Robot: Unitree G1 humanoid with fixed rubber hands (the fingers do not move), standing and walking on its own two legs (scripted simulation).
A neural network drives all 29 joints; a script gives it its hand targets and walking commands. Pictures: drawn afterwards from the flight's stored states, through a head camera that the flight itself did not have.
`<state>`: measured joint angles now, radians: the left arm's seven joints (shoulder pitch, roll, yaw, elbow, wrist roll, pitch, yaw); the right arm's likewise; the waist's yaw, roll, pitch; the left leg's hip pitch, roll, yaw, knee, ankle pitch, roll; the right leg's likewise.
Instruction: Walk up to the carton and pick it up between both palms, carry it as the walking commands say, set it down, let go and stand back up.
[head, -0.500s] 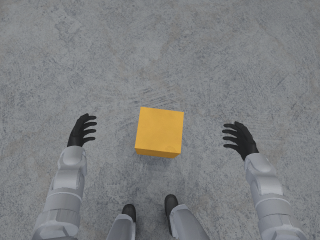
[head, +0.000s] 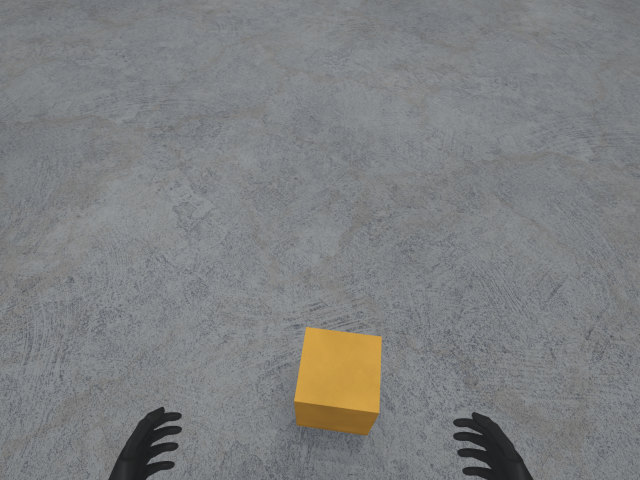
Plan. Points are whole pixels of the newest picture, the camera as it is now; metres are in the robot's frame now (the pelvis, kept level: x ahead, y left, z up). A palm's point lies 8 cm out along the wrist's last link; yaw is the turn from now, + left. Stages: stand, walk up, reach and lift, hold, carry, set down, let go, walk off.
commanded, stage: let go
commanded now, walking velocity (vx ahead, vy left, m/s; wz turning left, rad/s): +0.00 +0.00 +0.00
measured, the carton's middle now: (337, 382) +0.46 -0.07 -0.65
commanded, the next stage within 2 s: stand in 0.42 s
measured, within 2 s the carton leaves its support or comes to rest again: neither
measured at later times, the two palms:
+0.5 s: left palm out of the picture +0.14 +0.23 -0.08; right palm (524, 473) +0.16 -0.25 -0.08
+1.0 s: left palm out of the picture +0.12 +0.22 -0.13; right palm out of the picture +0.08 -0.28 -0.14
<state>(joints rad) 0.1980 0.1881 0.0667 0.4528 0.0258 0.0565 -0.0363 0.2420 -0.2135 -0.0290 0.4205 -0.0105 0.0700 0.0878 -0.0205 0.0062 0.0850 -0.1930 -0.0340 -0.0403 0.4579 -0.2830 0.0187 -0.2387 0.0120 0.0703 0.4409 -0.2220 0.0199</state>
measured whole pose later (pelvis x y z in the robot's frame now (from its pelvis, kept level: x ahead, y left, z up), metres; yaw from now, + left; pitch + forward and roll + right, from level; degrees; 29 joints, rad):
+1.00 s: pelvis +0.06 -0.02 -0.02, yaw -4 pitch +6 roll +0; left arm 0.40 0.21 0.00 0.83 0.02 -0.03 0.03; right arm 0.35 -0.26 0.01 0.88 -0.01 -0.02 -0.05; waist -0.01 0.03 -0.15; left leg -0.23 0.02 0.02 0.58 -0.45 0.00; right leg -0.33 0.07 0.12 0.62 -0.39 -0.01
